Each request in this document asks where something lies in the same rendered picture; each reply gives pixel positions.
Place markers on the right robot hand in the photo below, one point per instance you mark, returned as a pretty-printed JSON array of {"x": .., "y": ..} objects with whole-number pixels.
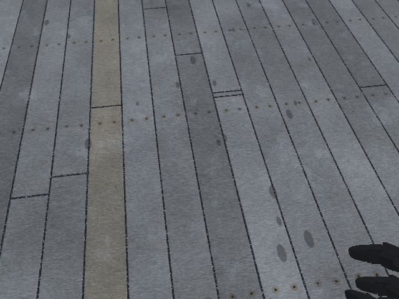
[{"x": 388, "y": 256}]

